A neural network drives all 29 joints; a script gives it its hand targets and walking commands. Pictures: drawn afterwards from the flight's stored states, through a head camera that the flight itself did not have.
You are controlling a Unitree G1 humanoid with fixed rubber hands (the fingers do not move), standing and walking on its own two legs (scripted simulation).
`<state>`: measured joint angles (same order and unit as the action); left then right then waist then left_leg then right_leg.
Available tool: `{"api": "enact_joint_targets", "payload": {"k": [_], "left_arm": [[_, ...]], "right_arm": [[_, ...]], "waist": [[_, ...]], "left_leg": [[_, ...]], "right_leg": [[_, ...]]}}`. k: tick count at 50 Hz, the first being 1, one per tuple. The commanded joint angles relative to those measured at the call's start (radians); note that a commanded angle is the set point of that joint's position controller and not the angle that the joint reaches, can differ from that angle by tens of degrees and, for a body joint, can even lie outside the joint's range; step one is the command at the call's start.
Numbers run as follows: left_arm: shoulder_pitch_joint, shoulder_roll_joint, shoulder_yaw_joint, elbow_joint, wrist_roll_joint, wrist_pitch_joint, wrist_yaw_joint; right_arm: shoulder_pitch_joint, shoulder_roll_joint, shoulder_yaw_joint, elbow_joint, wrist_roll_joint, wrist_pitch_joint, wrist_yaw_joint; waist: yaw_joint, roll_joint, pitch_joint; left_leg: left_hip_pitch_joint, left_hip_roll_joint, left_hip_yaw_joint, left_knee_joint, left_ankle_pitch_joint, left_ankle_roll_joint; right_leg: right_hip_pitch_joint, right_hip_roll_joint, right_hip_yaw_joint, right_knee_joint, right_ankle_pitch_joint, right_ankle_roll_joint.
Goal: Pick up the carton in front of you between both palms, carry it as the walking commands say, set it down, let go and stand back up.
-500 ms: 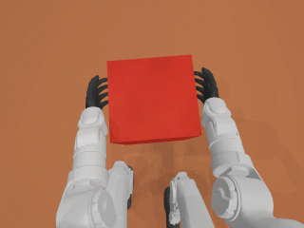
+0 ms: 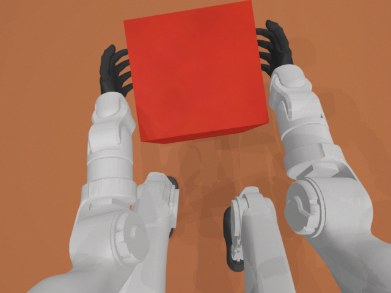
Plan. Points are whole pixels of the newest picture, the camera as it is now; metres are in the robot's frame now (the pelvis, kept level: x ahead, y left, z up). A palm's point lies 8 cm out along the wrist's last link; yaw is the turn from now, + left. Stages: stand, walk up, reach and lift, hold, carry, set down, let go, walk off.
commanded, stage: set down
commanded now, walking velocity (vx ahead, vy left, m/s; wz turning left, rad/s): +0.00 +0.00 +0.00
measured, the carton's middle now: (196, 90) +0.50 +0.06 -0.20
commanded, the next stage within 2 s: none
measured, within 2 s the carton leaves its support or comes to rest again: rests again in 1.08 s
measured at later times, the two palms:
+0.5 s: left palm (114, 90) +0.48 +0.25 -0.22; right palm (243, 73) +0.56 -0.04 -0.25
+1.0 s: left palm (119, 95) +0.48 +0.24 -0.24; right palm (244, 77) +0.56 -0.05 -0.27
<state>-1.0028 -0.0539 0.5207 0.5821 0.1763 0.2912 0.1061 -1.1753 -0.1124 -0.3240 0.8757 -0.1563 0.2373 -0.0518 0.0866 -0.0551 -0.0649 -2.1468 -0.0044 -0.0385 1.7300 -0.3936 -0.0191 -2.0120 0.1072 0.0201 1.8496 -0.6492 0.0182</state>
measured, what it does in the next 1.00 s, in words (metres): lowers itself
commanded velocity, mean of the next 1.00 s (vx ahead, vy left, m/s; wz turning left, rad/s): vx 0.00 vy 0.00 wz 0.00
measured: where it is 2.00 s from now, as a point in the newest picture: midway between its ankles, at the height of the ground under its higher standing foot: (199, 234)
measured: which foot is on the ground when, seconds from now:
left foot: down 0.00-1.00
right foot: down 0.00-1.00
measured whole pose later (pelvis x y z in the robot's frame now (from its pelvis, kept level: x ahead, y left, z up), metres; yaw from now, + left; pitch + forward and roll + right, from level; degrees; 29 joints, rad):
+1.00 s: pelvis -0.01 -0.02 -0.09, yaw +3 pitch +45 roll +4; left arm -1.35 0.15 0.59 0.95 0.11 0.24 0.03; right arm -1.53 -0.26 -0.13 1.14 -0.15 0.22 -0.07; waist 0.19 0.02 0.19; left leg -2.38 0.00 -0.01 1.99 -0.40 -0.06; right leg -2.28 0.13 0.03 2.18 -0.69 0.00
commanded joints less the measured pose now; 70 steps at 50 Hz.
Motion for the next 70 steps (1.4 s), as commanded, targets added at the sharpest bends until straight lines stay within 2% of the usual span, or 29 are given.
{"api": "enact_joint_targets", "payload": {"k": [1, 4, 5, 6, 8, 9, 11, 16, 21, 25, 27, 28, 30, 31, 32, 41, 46, 47, 53, 54, 55, 59, 60, 61, 62, 66, 67, 68, 70], "left_arm": [[-0.709, -0.819, -0.486, 0.018, -0.115, -0.025, -0.172], [-0.721, -0.751, -0.494, -0.023, -0.092, -0.049, -0.16], [-0.757, -0.756, -0.469, 0.02, -0.093, -0.037, -0.157], [-0.735, -0.707, -0.426, 0.015, -0.107, -0.052, -0.159], [-0.826, -0.702, -0.453, -0.065, -0.118, -0.064, -0.16], [-0.87, -0.631, -0.459, -0.055, -0.138, -0.063, -0.168], [-0.888, -0.65, -0.511, -0.058, -0.152, -0.068, -0.172], [-0.926, -0.629, -0.432, 0.022, -0.174, -0.066, -0.189], [-0.883, -0.662, -0.387, 0.095, -0.214, -0.054, -0.24], [-0.773, -0.684, -0.325, 0.176, -0.181, -0.045, -0.268], [-0.84, -0.73, -0.365, 0.122, -0.242, -0.047, -0.278], [-0.817, -0.726, -0.342, 0.194, -0.237, -0.048, -0.282], [-0.866, -0.716, -0.404, 0.123, -0.284, -0.066, -0.283], [-0.821, -0.694, -0.37, 0.19, -0.259, -0.066, -0.283], [-0.824, -0.721, -0.368, 0.187, -0.276, -0.064, -0.287], [-0.741, -0.589, -0.224, 0.231, -0.133, -0.076, -0.262], [-0.817, -0.611, -0.225, 0.222, -0.185, -0.085, -0.274], [-0.764, -0.554, -0.169, 0.279, -0.134, -0.083, -0.279], [-0.785, -0.525, -0.176, 0.311, -0.149, -0.093, -0.287], [-0.735, -0.494, -0.123, 0.359, -0.109, -0.096, -0.288], [-0.796, -0.516, -0.165, 0.309, -0.15, -0.097, -0.289], [-0.739, -0.445, -0.126, 0.369, -0.112, -0.112, -0.272], [-0.746, -0.476, -0.144, 0.376, -0.135, -0.12, -0.272], [-0.799, -0.419, -0.124, 0.363, -0.139, -0.125, -0.268], [-0.758, -0.455, -0.125, 0.418, -0.183, -0.117, -0.261], [-0.758, -0.389, -0.121, 0.414, -0.118, -0.114, -0.262], [-0.789, -0.416, -0.113, 0.423, -0.14, -0.115, -0.265], [-0.744, -0.401, -0.076, 0.413, -0.123, -0.124, -0.259], [-0.812, -0.386, -0.109, 0.44, -0.152, -0.121, -0.246]], "right_arm": [[-0.633, 0.825, 0.401, -0.047, 0.109, -0.036, 0.228], [-0.672, 0.869, 0.424, -0.019, 0.149, -0.027, 0.224], [-0.687, 0.813, 0.392, -0.002, 0.155, -0.029, 0.223], [-0.68, 0.821, 0.468, 0.011, 0.166, -0.017, 0.215], [-0.685, 0.83, 0.441, 0.012, 0.153, -0.018, 0.198], [-0.693, 0.817, 0.459, 0.01, 0.179, -0.023, 0.19], [-0.707, 0.782, 0.42, 0.087, 0.159, -0.025, 0.191], [-0.759, 0.705, 0.418, 0.127, 0.173, -0.034, 0.179], [-0.844, 0.69, 0.444, 0.012, 0.178, -0.061, 0.174], [-0.839, 0.681, 0.495, -0.011, 0.2, -0.061, 0.174], [-0.873, 0.694, 0.517, -0.091, 0.193, -0.076, 0.164], [-0.912, 0.703, 0.544, -0.058, 0.217, -0.075, 0.161], [-0.91, 0.75, 0.542, -0.079, 0.227, -0.086, 0.15], [-0.933, 0.748, 0.564, -0.135, 0.254, -0.095, 0.153], [-0.906, 0.694, 0.517, -0.073, 0.23, -0.094, 0.152], [-0.849, 0.669, 0.454, 0.048, 0.189, -0.092, 0.188], [-0.761, 0.63, 0.369, 0.148, 0.08, -0.07, 0.187], [-0.76, 0.633, 0.384, 0.154, 0.088, -0.072, 0.181], [-0.761, 0.562, 0.358, 0.119, 0.055, -0.079, 0.193], [-0.769, 0.598, 0.37, 0.134, 0.073, -0.073, 0.19], [-0.755, 0.569, 0.36, 0.148, 0.06, -0.075, 0.194], [-0.716, 0.517, 0.361, 0.189, 0.053, -0.075, 0.18], [-0.713, 0.512, 0.349, 0.163, 0.033, -0.086, 0.176], [-0.66, 0.541, 0.329, 0.199, 0.057, -0.083, 0.184], [-0.697, 0.509, 0.365, 0.15, 0.066, -0.086, 0.175], [-0.675, 0.447, 0.261, 0.213, -0.02, -0.068, 0.183], [-0.691, 0.417, 0.281, 0.209, -0.04, -0.065, 0.183], [-0.708, 0.407, 0.306, 0.219, 0.004, -0.075, 0.183], [-0.703, 0.441, 0.283, 0.258, 0.011, -0.062, 0.184]], "waist": [[0.036, 0.014, -1.097], [0.117, 0.002, -1.141], [0.058, -0.008, -1.119], [0.128, -0.078, -1.098], [0.076, -0.066, -1.132], [0.126, -0.072, -1.122], [0.124, 0.013, -1.093], [0.111, 0.003, -0.982], [0.079, -0.145, -1.009], [0.154, -0.146, -0.949], [0.05, -0.203, -1.027], [0.118, -0.186, -0.988], [0.095, -0.243, -1.094], [0.129, -0.159, -1.047], [0.073, -0.153, -0.989], [0.16, -0.159, -0.737], [0.055, -0.177, -0.703], [0.108, -0.199, -0.651], [0.044, -0.157, -0.626], [0.14, -0.196, -0.614], [0.085, -0.159, -0.612], [0.111, -0.155, -0.551], [0.035, -0.145, -0.523], [0.094, -0.108, -0.524], [0.039, -0.13, -0.512], [0.046, -0.131, -0.435], [-0.01, -0.129, -0.415], [0.054, -0.109, -0.439], [0.023, -0.096, -0.422]], "left_leg": [[0.988, -0.12, 0.033, -0.029, 0.291, -0.034], [0.973, -0.12, 0.082, 0.007, 0.321, -0.023], [0.962, -0.106, 0.077, 0.018, 0.256, -0.032], [0.891, -0.112, 0.106, 0.059, 0.313, -0.02], [0.835, -0.1, 0.106, 0.092, 0.312, -0.038], [0.878, -0.098, 0.096, 0.082, 0.354, -0.033], [0.826, -0.094, 0.124, 0.112, 0.306, -0.048], [0.77, -0.087, 0.139, 0.175, 0.316, -0.05], [0.643, -0.073, 0.122, 0.237, 0.38, -0.046], [0.544, -0.066, 0.131, 0.27, 0.393, -0.036], [0.571, -0.07, 0.112, 0.28, 0.416, -0.04], [0.521, -0.067, 0.118, 0.282, 0.435, -0.033], [0.584, -0.074, 0.1, 0.277, 0.46, -0.036], [0.558, -0.071, 0.117, 0.269, 0.45, -0.034], [0.513, -0.067, 0.122, 0.277, 0.435, -0.044], [0.467, -0.075, 0.106, 0.259, 0.344, -0.007], [0.448, -0.066, 0.095, 0.276, 0.326, -0.03], [0.398, -0.064, 0.112, 0.276, 0.278, -0.03], [0.405, -0.069, 0.095, 0.284, 0.279, -0.029], [0.353, -0.072, 0.123, 0.29, 0.276, -0.03], [0.333, -0.065, 0.08, 0.287, 0.29, -0.025], [0.326, -0.058, 0.09, 0.291, 0.264, -0.034], [0.356, -0.06, 0.076, 0.289, 0.234, -0.024], [0.355, -0.052, 0.093, 0.297, 0.231, -0.027], [0.379, -0.035, 0.085, 0.319, 0.259, -0.048], [0.34, -0.063, 0.071, 0.266, 0.18, -0.035], [0.353, -0.053, 0.077, 0.321, 0.173, -0.042], [0.327, -0.054, 0.104, 0.317, 0.16, -0.046], [0.355, -0.055, 0.081, 0.318, 0.158, -0.035]], "right_leg": [[0.137, 0.105, -0.064, -0.149, 0.216, -0.018], [0.133, 0.106, -0.05, -0.121, 0.218, -0.016], [0.135, 0.099, -0.06, -0.129, 0.187, -0.013], [0.166, 0.083, -0.045, -0.122, 0.229, -0.003], [0.23, 0.094, -0.034, -0.081, 0.295, -0.005], [0.187, 0.082, -0.041, -0.072, 0.275, 0.002], [0.196, 0.086, -0.041, -0.023, 0.263, -0.021], [0.143, 0.072, -0.022, -0.016, 0.241, -0.03], [0.227, 0.049, -0.033, 0.031, 0.335, -0.027], [0.238, 0.028, 0.037, 0.032, 0.413, -0.012], [0.323, 0.036, 0.015, 0.035, 0.474, -0.012], [0.328, 0.016, 0.034, 0.054, 0.514, -0.017], [0.328, 0.023, -0.001, 0.077, 0.533, -0.002], [0.328, 0.032, 0.01, 0.072, 0.522, -0.008], [0.333, 0.027, 0.015, 0.057, 0.529, -0.023], [0.016, 0.031, -0.005, 0.084, 0.301, -0.021], [0.043, 0.021, 0.014, 0.052, 0.317, -0.033], [0.011, 0.008, 0.036, 0.036, 0.298, -0.032], [0.009, 0.012, 0.02, 0.038, 0.268, -0.042], [0.051, 0.001, 0.064, 0.036, 0.357, -0.042], [0.057, 0.005, 0.038, 0.091, 0.378, -0.033], [0.032, 0.003, 0.053, 0.071, 0.328, -0.028], [0.011, 0.015, 0.024, 0.079, 0.266, -0.03], [-0.003, 0.013, 0.048, 0.071, 0.258, -0.033], [0.065, -0.001, 0.06, 0.066, 0.331, -0.034], [-0.02, 0.0, 0.028, 0.088, 0.214, -0.044], [-0.015, -0.005, 0.048, 0.064, 0.238, -0.036], [-0.014, -0.006, 0.049, 0.066, 0.201, -0.041], [0.03, -0.01, 0.05, 0.096, 0.216, -0.048]]}}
